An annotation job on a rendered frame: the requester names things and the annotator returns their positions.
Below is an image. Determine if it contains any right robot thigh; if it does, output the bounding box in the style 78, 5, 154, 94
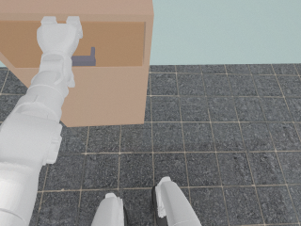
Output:
155, 181, 202, 226

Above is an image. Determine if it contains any handle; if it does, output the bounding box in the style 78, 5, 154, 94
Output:
71, 46, 96, 67

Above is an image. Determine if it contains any robot left upper arm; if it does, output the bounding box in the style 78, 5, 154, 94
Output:
0, 112, 63, 226

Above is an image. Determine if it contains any robot left hand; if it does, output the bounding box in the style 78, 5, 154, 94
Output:
37, 16, 83, 88

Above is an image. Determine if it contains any left robot forearm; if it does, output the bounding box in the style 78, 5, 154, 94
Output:
0, 50, 72, 140

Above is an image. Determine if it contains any robot right foot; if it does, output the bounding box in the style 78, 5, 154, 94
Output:
151, 185, 167, 226

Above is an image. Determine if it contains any drawer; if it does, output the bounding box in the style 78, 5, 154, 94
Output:
0, 20, 144, 68

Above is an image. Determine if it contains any cabinet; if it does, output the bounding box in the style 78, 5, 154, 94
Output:
0, 0, 154, 127

